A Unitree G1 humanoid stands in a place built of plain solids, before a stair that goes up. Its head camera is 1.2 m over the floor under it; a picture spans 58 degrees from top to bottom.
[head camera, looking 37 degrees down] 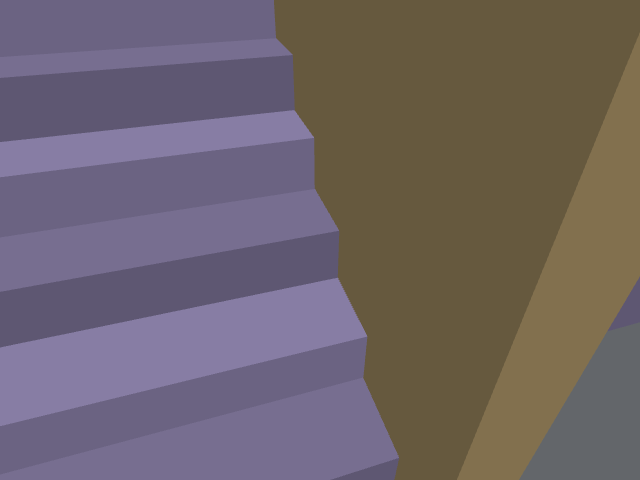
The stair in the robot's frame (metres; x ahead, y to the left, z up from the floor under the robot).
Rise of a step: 0.17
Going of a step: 0.24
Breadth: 0.98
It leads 17 degrees to the left of straight ahead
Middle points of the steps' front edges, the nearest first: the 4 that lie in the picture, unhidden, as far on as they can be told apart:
0.59 0.35 0.34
0.81 0.42 0.51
1.03 0.49 0.68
1.26 0.55 0.86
